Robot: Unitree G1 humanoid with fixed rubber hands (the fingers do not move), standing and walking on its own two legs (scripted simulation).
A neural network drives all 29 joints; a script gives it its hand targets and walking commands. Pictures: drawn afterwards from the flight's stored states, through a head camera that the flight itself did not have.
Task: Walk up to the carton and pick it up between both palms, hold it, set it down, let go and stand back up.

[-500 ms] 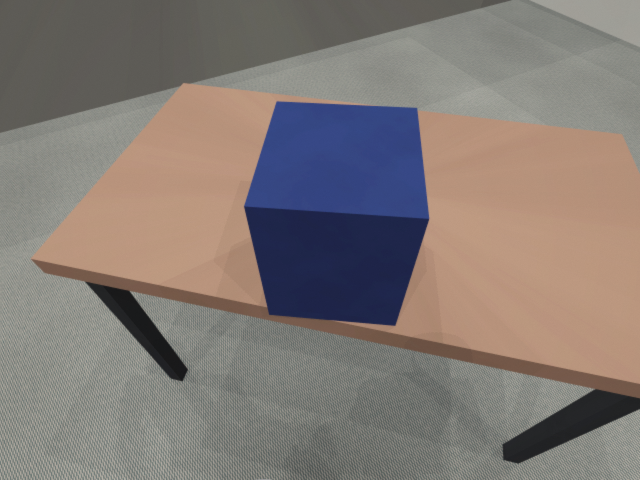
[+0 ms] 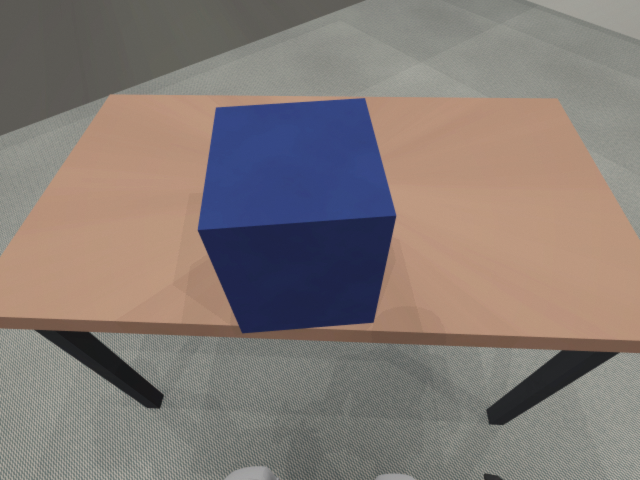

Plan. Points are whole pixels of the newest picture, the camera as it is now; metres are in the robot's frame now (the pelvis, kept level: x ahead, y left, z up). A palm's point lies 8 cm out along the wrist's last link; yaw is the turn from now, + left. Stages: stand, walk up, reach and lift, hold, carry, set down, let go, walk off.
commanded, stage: walk up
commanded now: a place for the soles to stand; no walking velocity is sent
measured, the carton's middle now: (300, 222) +0.43 +0.03 +0.05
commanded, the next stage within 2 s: none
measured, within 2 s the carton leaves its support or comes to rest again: neither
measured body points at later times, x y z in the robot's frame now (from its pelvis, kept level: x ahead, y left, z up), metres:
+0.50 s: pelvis -0.01 +0.04 +0.01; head +0.00 +0.04 +0.46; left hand +0.03 +0.30 -0.14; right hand +0.05 -0.22 -0.13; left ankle +0.00 +0.17 -0.73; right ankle +0.02 -0.13 -0.73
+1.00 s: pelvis +0.00 +0.02 +0.01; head +0.01 +0.02 +0.46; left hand +0.06 +0.29 -0.13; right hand +0.02 -0.25 -0.14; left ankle +0.00 +0.17 -0.73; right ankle +0.02 -0.13 -0.73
